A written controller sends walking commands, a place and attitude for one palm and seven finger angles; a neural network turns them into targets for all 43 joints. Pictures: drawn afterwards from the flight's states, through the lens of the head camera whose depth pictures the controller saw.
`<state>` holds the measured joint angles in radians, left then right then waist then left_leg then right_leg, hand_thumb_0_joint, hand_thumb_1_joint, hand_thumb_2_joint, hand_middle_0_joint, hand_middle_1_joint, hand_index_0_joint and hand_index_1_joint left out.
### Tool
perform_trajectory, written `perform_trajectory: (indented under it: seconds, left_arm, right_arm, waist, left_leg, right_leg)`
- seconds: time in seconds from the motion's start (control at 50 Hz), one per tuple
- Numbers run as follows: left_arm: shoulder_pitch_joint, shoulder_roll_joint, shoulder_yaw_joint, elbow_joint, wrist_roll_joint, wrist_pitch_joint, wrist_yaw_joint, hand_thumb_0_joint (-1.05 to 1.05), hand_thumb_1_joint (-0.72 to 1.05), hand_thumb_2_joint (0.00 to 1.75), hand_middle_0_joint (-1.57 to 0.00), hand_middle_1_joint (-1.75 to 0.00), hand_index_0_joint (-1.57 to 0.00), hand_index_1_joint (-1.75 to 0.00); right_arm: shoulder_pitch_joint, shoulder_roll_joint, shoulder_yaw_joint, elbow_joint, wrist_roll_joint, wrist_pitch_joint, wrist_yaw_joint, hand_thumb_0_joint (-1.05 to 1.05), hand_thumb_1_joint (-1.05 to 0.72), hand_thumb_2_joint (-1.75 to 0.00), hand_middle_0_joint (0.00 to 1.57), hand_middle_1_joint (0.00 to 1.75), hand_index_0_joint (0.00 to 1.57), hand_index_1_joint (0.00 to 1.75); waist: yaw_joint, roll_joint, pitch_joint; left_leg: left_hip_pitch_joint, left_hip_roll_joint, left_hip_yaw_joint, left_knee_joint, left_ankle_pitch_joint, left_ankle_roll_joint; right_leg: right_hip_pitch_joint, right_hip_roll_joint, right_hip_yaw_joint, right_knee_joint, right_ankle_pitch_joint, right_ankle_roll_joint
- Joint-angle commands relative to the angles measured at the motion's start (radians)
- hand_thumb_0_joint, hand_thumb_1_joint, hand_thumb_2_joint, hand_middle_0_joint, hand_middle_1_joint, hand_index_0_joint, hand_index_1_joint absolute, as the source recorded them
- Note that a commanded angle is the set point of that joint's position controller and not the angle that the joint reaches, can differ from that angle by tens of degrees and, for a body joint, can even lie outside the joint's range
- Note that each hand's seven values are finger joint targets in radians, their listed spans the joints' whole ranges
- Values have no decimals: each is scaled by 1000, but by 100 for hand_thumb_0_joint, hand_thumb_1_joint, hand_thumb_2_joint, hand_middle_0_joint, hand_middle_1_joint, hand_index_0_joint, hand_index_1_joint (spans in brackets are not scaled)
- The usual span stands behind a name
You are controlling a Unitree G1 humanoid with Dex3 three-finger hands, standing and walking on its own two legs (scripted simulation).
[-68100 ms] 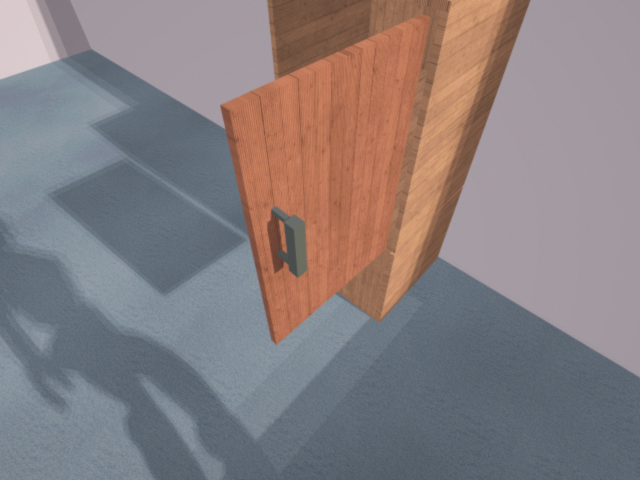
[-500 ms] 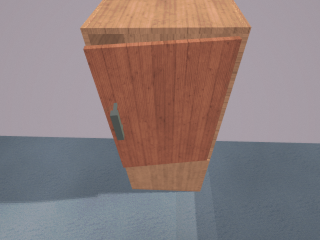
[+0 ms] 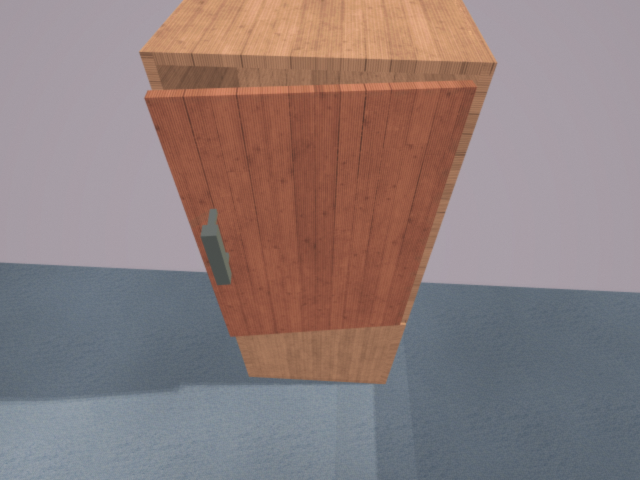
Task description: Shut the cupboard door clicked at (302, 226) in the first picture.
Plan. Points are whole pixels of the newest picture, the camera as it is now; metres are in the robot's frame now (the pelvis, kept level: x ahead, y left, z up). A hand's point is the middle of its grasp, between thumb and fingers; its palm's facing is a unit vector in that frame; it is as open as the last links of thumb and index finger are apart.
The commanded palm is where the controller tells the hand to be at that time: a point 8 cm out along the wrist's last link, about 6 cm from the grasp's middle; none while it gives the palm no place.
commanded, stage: look again from close up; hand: left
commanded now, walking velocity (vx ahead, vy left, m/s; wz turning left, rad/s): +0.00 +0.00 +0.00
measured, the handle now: (218, 247) +0.45 +0.19 +0.00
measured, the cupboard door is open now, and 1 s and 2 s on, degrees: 8 8 8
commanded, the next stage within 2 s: raise the hand and make a fist in 0.14 s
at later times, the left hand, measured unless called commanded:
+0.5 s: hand (190, 416) +0.19 +0.17 -0.01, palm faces +0.19 -0.98 -0.01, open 6.9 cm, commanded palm +0.11 +0.22 -0.06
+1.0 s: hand (190, 441) +0.17 +0.17 -0.04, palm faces +0.11 -0.99 -0.03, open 4.5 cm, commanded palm +0.13 +0.22 -0.03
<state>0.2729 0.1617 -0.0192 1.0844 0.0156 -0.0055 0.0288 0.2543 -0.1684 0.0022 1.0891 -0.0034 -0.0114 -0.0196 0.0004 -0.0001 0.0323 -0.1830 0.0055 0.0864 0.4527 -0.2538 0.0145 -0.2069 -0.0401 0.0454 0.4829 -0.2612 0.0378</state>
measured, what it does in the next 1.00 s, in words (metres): lowers itself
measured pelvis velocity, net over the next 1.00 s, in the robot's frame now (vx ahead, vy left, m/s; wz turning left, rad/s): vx -0.03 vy -0.03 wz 0.07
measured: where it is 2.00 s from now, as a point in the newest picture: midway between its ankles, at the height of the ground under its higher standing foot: outside the picture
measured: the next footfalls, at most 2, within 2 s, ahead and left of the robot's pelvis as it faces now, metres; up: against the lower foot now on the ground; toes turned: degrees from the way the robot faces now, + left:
none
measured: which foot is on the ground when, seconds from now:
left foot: down 0.00-1.00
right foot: down 0.00-1.00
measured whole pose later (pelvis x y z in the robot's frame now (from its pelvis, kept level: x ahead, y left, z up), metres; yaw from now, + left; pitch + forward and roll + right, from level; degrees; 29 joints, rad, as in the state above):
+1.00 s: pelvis -0.03 -0.03 -0.10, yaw +4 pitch +14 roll -2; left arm 0.40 0.22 0.16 -0.08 -0.28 -0.29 -0.22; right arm 0.26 -0.18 0.02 0.54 0.02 -0.21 -0.06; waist 0.01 0.04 -0.14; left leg -0.93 0.04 -0.05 1.19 -0.52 -0.03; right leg -0.88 -0.02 -0.07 1.17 -0.53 -0.01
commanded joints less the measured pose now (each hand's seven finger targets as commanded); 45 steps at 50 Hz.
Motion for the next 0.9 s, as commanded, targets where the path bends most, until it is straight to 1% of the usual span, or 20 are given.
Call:
perform_trajectory:
  seconds: [0.0, 0.2, 0.22, 0.24, 0.26, 0.28, 0.3, 0.32, 0.34, 0.36, 0.4, 0.44, 0.46, 0.5, 0.56, 0.6, 0.68, 0.72, 0.82, 0.88]
  left_arm:
    - [40, 120, 20, -32, -1, -16, 10, 0, 90, 90, -20, -30, -20, -30]
    - [28, 128, 25, -33, -1, -19, 8, 0, 90, 90, -20, -30, -20, -30]
    - [109, 140, 30, 3, 6, -27, 46, 0, 90, 90, -20, -30, -20, -30]
    - [-815, 769, 500, -1642, -103, -311, 56, 0, 90, 90, -20, -30, -20, -30]
    - [-57, 196, 81, -1264, -124, -221, 54, 0, 90, 90, -22, -32, -22, -32]
    - [184, -30, 9, -1222, -190, -89, 58, 0, 90, 90, -24, -34, -24, -34]
    - [34, 33, 64, -1112, -162, -102, 81, 0, 90, 90, -25, -36, -25, -36]
    - [14, 32, 106, -1040, -166, -153, 65, 0, 90, 90, -27, -38, -27, -38]
    - [101, 45, 153, -937, -177, -225, 36, 0, 90, 90, -29, -40, -29, -40]
    - [226, 4, 166, -856, -199, -310, -10, 0, 90, 90, -31, -42, -31, -42]
    - [337, -16, 198, -808, -245, -495, -137, 0, 90, 90, -35, -46, -35, -46]
    - [287, 20, 211, -836, -279, -679, -285, 0, 90, 90, -38, -50, -38, -50]
    - [290, 77, 260, -850, -292, -716, -330, 0, 90, 90, -40, -52, -40, -52]
    - [264, 124, 274, -946, -313, -662, -373, 0, 90, 90, -44, -56, -44, -56]
    - [108, 167, 281, -1182, -342, -559, -345, 0, 90, 90, -49, -62, -49, -62]
    - [-7, 202, 287, -1361, -333, -560, -293, 0, 90, 90, -53, -66, -53, -66]
    - [-78, 182, 210, -1498, -295, -587, -252, 0, 90, 90, -60, -74, -60, -74]
    - [-18, 151, 171, -1430, -293, -553, -274, 0, 90, 90, -64, -78, -64, -78]
    - [112, 174, 228, -1310, -314, -373, -310, 0, 90, 90, -73, -88, -73, -88]
    - [142, 199, 287, -1348, -318, -322, -264, 0, 90, 90, -79, -94, -79, -94]
  right_arm:
    - [37, -102, -18, -34, -4, -18, -5, 0, -90, -90, 20, 30, 20, 30]
    - [21, -105, -17, -25, -6, -21, -8, 0, -90, -90, 20, 30, 20, 30]
    - [-51, -141, -27, -92, 5, -21, 1, 0, -90, -90, 20, 30, 20, 30]
    - [42, -330, -69, -367, 5, -210, -103, 0, -90, -90, 20, 30, 20, 30]
    - [-39, -186, -35, -375, 46, -268, -109, 0, -90, -90, 20, 30, 20, 30]
    - [-92, -163, -26, -401, 32, -310, -86, 0, -90, -90, 20, 30, 20, 30]
    - [-40, -158, -41, -366, 42, -334, -61, 0, -90, -90, 20, 30, 20, 30]
    - [-39, -185, -67, -398, 26, -336, -49, 0, -90, -90, 20, 30, 20, 30]
    - [-60, -191, -81, -421, 14, -340, -39, 0, -90, -90, 20, 30, 20, 30]
    - [-84, -181, -85, -456, 2, -346, -27, 0, -90, -90, 20, 30, 20, 30]
    - [-98, -167, -98, -504, -4, -352, 7, 0, -90, -90, 20, 30, 20, 30]
    - [-114, -176, -107, -552, -8, -356, 26, 0, -90, -90, 20, 30, 20, 30]
    - [-123, -184, -114, -593, -6, -353, 27, 0, -90, -90, 20, 30, 20, 30]
    - [-138, -193, -112, -677, 11, -332, 25, 0, -90, -90, 20, 30, 20, 30]
    - [-139, -191, -99, -757, 27, -314, -6, 0, -90, -90, 20, 30, 20, 30]
    - [-114, -185, -90, -760, 23, -309, -26, 0, -90, -90, 20, 30, 20, 30]
    - [-77, -185, -68, -729, 14, -311, -55, 0, -90, -90, 20, 30, 20, 30]
    - [-69, -187, -62, -713, 16, -310, -62, 0, -90, -90, 20, 30, 20, 30]
    - [-76, -180, -57, -723, 36, -282, -68, 0, -90, -90, 20, 30, 20, 30]
    - [-94, -163, -54, -737, 31, -267, -65, 0, -90, -90, 20, 30, 20, 30]
  waist:
    - [-2, -11, 16]
    - [2, -15, 1]
    - [29, -81, 38]
    - [-116, -8, -396]
    - [-10, 337, -533]
    - [20, 360, -428]
    - [-57, 134, -145]
    - [-63, 12, 12]
    - [-45, -110, 37]
    - [-6, -210, 15]
    - [58, -225, -96]
    - [64, -182, -172]
    - [81, -129, -233]
    - [98, -7, -302]
    - [65, 2, -353]
    - [27, 17, -370]
    - [-39, 32, -362]
    - [-44, 49, -340]
    - [10, -5, -366]
    - [46, 8, -405]
  left_leg:
    - [8, 92, -95, -86, 123, 15]
    - [28, 97, -95, -84, 182, 10]
    - [-57, 119, -65, 109, 166, -20]
    - [241, 56, -88, 90, 369, 20]
    - [298, 35, -63, 66, 584, 9]
    - [209, 53, -69, 63, 693, -39]
    - [15, 44, -113, 89, 481, -36]
    - [-136, 16, -119, 119, 237, -33]
    - [-247, 5, -116, 171, 100, -25]
    - [-346, -5, -110, 234, 31, -26]
    - [-462, -27, -87, 364, 24, -41]
    - [-587, -42, -73, 495, -30, -45]
    - [-629, -47, -58, 542, -51, -37]
    - [-652, -54, -39, 561, -84, -21]
    - [-678, -42, -54, 603, -166, -1]
    - [-689, -26, -72, 648, -179, 9]
    - [-665, -3, -102, 684, -160, 21]
    - [-671, -1, -112, 678, -162, 17]
    - [-688, -9, -111, 628, -154, 8]
    - [-658, -12, -112, 593, -94, 7]
  right_leg:
    - [-35, -57, 57, -87, 165, -60]
    - [-6, -60, 49, -88, 229, -61]
    - [-7, -114, 72, -90, 435, -43]
    - [50, -1, -11, 97, 460, -54]
    - [-34, 51, -101, 160, 282, -55]
    - [-62, 41, -140, 136, 144, -49]
    - [-180, 37, -143, 117, 110, -36]
    - [-268, 40, -160, 93, 89, -37]
    - [-335, 35, -165, 124, 30, -38]
    - [-387, 39, -168, 184, -29, -41]
    - [-430, 31, -142, 325, -9, -57]
    - [-499, 23, -89, 444, -35, -65]
    - [-498, 16, -50, 472, -67, -69]
    - [-487, 12, -13, 482, -143, -73]
    - [-525, 12, 39, 436, -333, -58]
    - [-549, 15, 76, 419, -380, -53]
    - [-626, 43, 25, 461, -313, -57]
    - [-642, 49, 1, 475, -280, -56]
    - [-545, 38, 0, 428, -299, -48]
    - [-475, 40, -22, 441, -216, -50]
